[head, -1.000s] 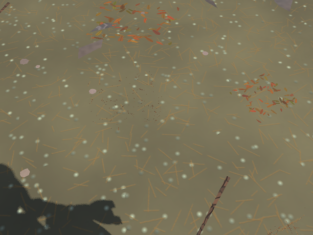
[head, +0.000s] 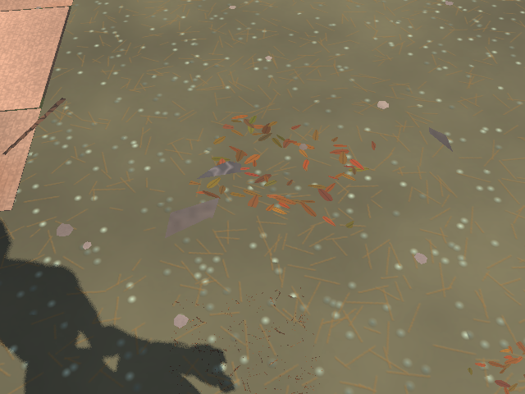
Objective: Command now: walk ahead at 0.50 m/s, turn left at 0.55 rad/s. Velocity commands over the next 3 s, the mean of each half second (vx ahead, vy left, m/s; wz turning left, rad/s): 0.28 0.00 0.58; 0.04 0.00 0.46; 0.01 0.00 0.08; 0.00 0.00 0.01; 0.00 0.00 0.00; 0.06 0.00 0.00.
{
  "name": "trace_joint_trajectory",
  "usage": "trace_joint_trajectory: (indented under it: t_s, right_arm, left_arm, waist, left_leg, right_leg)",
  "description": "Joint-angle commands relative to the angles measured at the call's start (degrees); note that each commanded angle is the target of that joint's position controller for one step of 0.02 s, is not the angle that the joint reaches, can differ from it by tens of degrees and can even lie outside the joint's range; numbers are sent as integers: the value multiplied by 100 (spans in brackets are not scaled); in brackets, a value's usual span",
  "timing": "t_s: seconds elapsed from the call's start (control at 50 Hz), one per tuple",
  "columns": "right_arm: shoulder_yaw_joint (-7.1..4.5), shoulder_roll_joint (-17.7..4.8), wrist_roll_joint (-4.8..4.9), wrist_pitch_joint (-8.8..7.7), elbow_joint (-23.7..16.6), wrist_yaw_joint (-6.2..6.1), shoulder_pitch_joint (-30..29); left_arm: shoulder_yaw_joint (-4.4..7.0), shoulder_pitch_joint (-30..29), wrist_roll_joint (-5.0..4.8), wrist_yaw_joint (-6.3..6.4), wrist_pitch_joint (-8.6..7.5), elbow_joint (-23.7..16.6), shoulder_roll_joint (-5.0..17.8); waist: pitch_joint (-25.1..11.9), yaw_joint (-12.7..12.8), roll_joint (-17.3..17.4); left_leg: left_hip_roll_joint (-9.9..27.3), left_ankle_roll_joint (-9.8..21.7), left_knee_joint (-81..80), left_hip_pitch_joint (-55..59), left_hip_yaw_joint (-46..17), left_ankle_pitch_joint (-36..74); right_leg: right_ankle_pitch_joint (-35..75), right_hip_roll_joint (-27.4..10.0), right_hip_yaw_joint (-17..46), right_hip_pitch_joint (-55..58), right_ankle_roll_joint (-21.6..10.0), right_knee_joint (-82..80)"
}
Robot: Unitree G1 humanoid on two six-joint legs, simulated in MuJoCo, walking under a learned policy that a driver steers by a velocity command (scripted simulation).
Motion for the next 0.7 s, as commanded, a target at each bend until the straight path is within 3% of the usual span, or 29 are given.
trace_joint_trajectory:
  t_s: [0.02, 0.1, 0.16, 0.2, 0.26, 0.28, 0.3, 0.32, 0.34, 0.36, 0.38, 0.4, 0.42, 0.46, 0.5, 0.54, 0.6, 0.64, 0.7]
  right_arm:
    - [-113, -312, 7, -18, -577, 59, -222]
    - [-52, -168, -50, -2, -815, 124, -654]
    - [-3, -82, -100, -76, -929, 236, -1062]
    - [-22, -110, -85, -79, -1038, 328, -1309]
    - [-151, -379, -109, -19, -1180, 420, -1295]
    - [-231, -525, -134, 3, -1144, 423, -1019]
    - [-359, -736, -142, 13, -1000, 392, -419]
    - [-495, -1048, -146, 39, -883, 279, 160]
    - [-536, -1623, -159, 89, -1008, 130, 48]
    - [-452, -1523, -251, 29, -1326, 182, -83]
    - [-376, -1143, -212, 12, -1386, 234, -308]
    - [-325, -967, -122, 3, -1325, 225, -571]
    - [-290, -842, -70, 26, -1308, 191, -754]
    - [-273, -832, -173, 88, -1347, 131, -1046]
    - [-301, -869, -229, 99, -1332, 82, -1135]
    - [-335, -941, -191, 133, -1283, 6, -1082]
    - [-349, -950, -142, 238, -1287, -82, -1164]
    - [-347, -923, -149, 290, -1279, -95, -1166]
    - [-351, -895, -142, 343, -1245, -74, -1052]
  left_arm:
    - [174, 243, 8, 11, -66, -90, 571]
    - [268, 207, -4, 29, -101, 105, 860]
    - [295, 119, -34, 100, -2, 193, 1031]
    - [314, 290, -90, 135, 60, 299, 1147]
    - [385, 285, -240, 177, 148, 341, 1354]
    - [413, 247, -289, 196, 181, 325, 1415]
    - [398, 208, -312, 206, 215, 298, 1354]
    - [322, 422, -218, 192, 207, 279, 1158]
    - [101, 1042, 217, 118, 195, 116, 455]
    - [54, 1276, 110, 42, 167, 114, 798]
    - [169, 687, -77, 19, 197, 96, 1230]
    - [146, 351, -112, 57, 236, -32, 1167]
    - [132, 264, -45, 134, 293, 19, 1080]
    - [156, 331, -9, 185, 414, 24, 1118]
    - [114, 439, 26, 214, 456, 86, 947]
    - [78, 305, 43, 244, 485, 64, 842]
    - [62, 46, 17, 226, 543, -3, 787]
    - [64, -119, -3, 203, 539, -67, 774]
    - [86, -243, -34, 153, 457, -145, 797]
  waist:
    - [100, 197, -953]
    - [217, 183, -683]
    - [204, 282, -628]
    - [85, 363, -661]
    - [-96, 196, -768]
    - [-263, 19, -787]
    - [-554, -317, -632]
    - [-899, -574, -174]
    - [-1426, 40, 1542]
    - [-2759, -94, 1263]
    - [-2398, -345, 374]
    - [-1659, -215, 115]
    - [-1196, -71, -193]
    - [-853, 226, 35]
    - [-880, 303, 161]
    - [-964, 256, 157]
    - [-920, 189, 289]
    - [-781, 126, 437]
    - [-700, 28, 629]
  left_leg:
    - [628, -90, 58, -1490, -148, 435]
    - [698, -210, -885, -1594, -54, 1217]
    - [500, -164, -2114, -955, 356, 2188]
    - [377, -80, -2595, -661, 504, 2451]
    - [165, 189, -2994, -301, 632, 1901]
    - [-1, 316, -3135, 89, 736, 1709]
    - [-205, 487, -3501, 881, 803, 2001]
    - [-91, 731, -3796, 2034, 456, 3175]
    - [1458, 1502, -3161, 3728, -1584, 6235]
    - [2326, 2520, -3790, 4331, -3631, 5105]
    - [1948, 2229, -4073, 3899, -2990, 4310]
    - [1627, 1917, -4180, 3208, -2417, 3697]
    - [1388, 1688, -4295, 2526, -2103, 3361]
    - [1118, 1555, -4551, 1384, -1810, 3201]
    - [980, 1551, -4573, 990, -1602, 3519]
    - [906, 1528, -4555, 895, -1595, 3317]
    - [717, 1346, -4632, 668, -1729, 1944]
    - [626, 1249, -4681, 552, -1888, 1204]
    - [635, 1180, -4552, 758, -2251, 1065]
  right_leg:
    - [330, -1588, 1425, 1011, -913, -1448]
    - [1562, -1608, 568, 947, -1029, -1616]
    - [2842, -1356, -288, 800, -812, -1352]
    - [3041, -1399, -474, 1001, -694, -1152]
    - [3653, -1571, -572, 1426, -524, -484]
    - [4073, -1553, -628, 1466, -444, 28]
    - [4048, -1382, -773, 1304, -293, 929]
    - [2975, -1040, -879, 562, 2, 2270]
    - [-2491, -262, -854, -1382, 402, 4351]
    - [-3233, 184, 431, -2062, 487, 5643]
    - [-2585, -130, 762, -2270, 401, 5657]
    - [-2080, -274, 653, -2440, 367, 5288]
    - [-1783, -446, 649, -2368, 401, 4899]
    - [-1498, -479, 647, -1690, 430, 4303]
    - [-1399, -358, 543, -1366, 516, 3738]
    - [-1205, -277, 573, -1275, 600, 3246]
    - [-748, -185, 652, -1108, 634, 2676]
    - [-656, -121, 683, -978, 611, 2291]
    - [-794, -28, 703, -767, 510, 1634]
Next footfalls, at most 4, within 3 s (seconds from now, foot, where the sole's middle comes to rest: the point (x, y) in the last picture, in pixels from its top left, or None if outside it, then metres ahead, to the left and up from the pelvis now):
0.32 left None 0.31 0.16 -0.78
0.78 right None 0.37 -0.05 -0.78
1.10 left None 0.20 0.15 -0.78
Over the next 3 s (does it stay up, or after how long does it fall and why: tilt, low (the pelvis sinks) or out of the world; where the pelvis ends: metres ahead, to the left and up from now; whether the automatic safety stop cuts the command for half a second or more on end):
stays up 0.28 0.04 -0.01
